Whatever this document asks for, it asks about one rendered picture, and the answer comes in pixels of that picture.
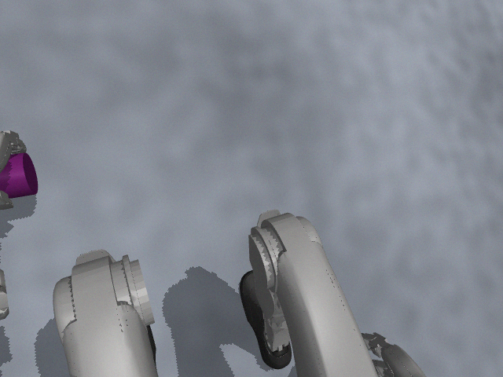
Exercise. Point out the right robot foot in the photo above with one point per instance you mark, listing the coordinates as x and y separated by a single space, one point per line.
254 314

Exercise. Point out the right robot hand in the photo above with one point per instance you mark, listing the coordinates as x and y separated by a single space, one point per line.
396 362

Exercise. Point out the left robot hand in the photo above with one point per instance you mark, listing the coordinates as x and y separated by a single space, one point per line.
9 143

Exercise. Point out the can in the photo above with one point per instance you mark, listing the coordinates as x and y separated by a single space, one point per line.
19 178

